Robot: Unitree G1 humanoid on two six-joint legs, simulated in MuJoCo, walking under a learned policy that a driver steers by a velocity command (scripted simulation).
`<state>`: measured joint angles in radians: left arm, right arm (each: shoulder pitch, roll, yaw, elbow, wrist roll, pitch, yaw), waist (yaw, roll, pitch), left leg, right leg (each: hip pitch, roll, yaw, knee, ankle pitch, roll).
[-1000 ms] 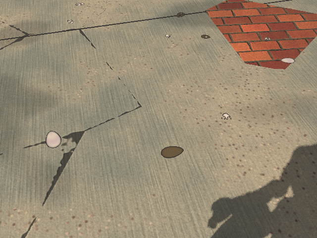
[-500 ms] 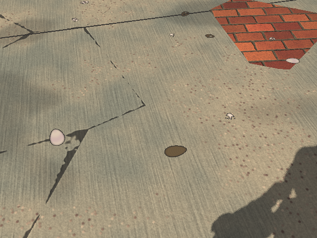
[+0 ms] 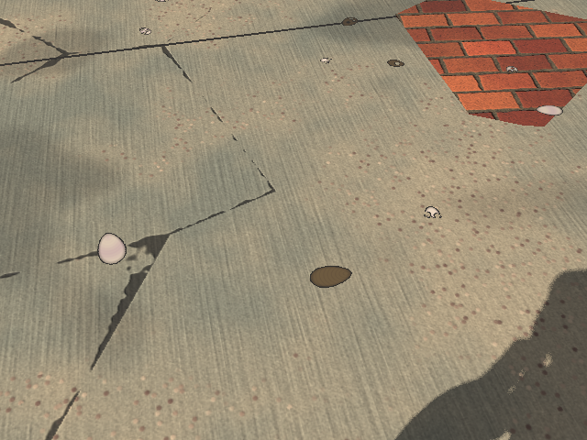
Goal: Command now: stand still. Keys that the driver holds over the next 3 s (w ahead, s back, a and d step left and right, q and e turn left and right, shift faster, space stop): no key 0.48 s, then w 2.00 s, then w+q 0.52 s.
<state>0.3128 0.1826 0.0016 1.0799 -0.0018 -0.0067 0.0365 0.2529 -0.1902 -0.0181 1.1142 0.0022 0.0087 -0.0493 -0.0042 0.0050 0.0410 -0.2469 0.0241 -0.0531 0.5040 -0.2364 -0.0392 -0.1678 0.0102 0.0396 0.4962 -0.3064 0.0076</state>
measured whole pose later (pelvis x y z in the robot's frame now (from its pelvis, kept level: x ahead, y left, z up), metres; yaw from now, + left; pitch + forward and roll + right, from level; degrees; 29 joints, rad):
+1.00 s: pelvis +0.14 +0.03 +0.01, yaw +0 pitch +2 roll +0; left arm 0.14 0.25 0.05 0.92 -0.03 -0.10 -0.02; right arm 0.54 -0.16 0.00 1.08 0.00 -0.08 -0.01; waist -0.07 -0.03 -0.01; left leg 0.05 -0.03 0.02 0.21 -0.29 0.04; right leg -0.64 -0.08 -0.02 0.89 -0.12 -0.04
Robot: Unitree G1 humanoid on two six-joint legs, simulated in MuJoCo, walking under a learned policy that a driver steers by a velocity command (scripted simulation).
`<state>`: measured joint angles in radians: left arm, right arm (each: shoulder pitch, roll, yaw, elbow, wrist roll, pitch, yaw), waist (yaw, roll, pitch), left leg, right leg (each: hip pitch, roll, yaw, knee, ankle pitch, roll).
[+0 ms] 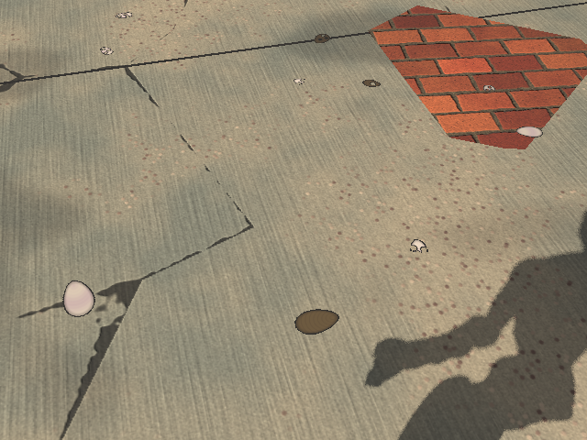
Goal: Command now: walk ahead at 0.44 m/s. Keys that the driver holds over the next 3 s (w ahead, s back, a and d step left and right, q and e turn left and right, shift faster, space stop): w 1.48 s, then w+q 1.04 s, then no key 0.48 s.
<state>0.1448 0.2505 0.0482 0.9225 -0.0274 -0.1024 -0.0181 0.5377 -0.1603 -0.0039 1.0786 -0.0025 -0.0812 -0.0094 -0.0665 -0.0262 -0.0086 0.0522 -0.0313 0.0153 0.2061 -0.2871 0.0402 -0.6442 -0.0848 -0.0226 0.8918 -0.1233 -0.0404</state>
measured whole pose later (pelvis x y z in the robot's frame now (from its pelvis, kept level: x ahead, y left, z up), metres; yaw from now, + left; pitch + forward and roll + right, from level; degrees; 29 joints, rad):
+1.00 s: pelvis +0.58 +0.02 +0.01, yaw +0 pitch +1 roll +1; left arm 0.16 0.27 0.06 0.91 -0.01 -0.08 0.01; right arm 0.33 -0.23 -0.05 0.95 0.00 -0.10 0.02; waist -0.04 -0.04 0.01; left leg -0.14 -0.07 0.07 0.26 -0.14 0.08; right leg -0.64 -0.13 0.04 0.98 -0.17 -0.03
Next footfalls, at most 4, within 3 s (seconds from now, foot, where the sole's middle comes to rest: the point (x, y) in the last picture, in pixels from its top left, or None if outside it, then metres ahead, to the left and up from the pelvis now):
0.18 right None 0.30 -0.14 -0.78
0.74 left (239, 396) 0.62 0.10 -0.78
1.28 right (327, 283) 0.93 -0.14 -0.78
1.86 left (236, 205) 1.23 0.11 -0.78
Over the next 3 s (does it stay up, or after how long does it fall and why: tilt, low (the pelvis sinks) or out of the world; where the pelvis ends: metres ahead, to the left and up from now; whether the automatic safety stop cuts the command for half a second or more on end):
stays up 1.55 0.17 -0.01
